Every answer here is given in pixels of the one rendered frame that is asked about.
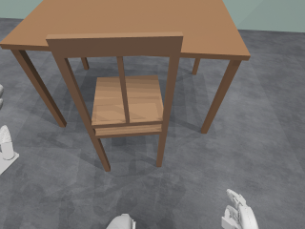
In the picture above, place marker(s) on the robot left hand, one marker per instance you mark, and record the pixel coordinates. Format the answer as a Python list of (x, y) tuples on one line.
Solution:
[(8, 156)]

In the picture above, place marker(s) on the table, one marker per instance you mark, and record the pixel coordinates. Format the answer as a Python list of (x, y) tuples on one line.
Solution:
[(208, 32)]

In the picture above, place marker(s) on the robot right hand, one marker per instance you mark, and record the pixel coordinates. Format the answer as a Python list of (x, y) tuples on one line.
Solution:
[(243, 218)]

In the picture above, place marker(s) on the chair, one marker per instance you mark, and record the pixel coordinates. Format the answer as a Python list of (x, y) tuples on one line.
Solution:
[(123, 105)]

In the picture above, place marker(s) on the left robot thigh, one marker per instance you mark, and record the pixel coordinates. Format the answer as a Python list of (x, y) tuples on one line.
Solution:
[(122, 222)]

